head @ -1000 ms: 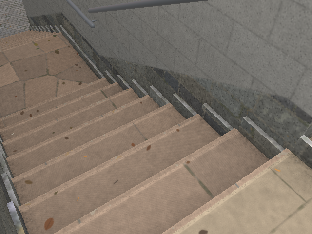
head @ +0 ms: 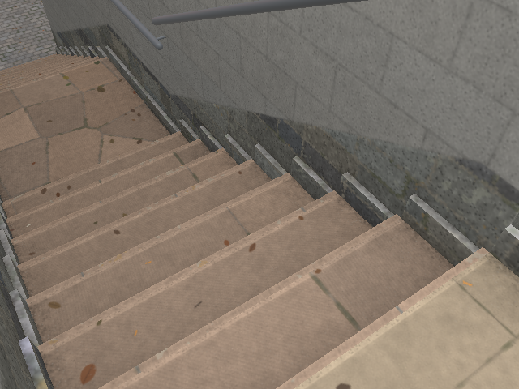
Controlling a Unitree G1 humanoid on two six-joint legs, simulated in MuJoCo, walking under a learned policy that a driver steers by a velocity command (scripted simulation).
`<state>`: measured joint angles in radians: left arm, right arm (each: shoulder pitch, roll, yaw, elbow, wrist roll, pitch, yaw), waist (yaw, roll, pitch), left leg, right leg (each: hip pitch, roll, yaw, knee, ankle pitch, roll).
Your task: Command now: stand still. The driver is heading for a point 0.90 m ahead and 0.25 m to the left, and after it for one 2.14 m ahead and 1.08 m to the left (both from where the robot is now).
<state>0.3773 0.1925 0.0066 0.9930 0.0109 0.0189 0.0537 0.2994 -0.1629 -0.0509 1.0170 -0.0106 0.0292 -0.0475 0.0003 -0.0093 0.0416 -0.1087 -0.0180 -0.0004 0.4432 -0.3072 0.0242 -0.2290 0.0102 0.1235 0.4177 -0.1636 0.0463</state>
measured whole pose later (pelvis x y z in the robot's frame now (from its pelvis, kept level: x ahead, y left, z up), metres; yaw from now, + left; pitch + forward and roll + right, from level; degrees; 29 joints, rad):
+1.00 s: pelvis +0.00 +0.00 +0.00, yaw +0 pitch -1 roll +0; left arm 0.38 0.16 0.00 1.07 0.01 0.02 0.05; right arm 0.32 -0.14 -0.04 1.05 -0.01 0.02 -0.05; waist 0.00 0.00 0.04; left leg -0.11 -0.02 0.00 0.44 -0.31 0.02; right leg -0.23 0.01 0.13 0.42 -0.16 0.05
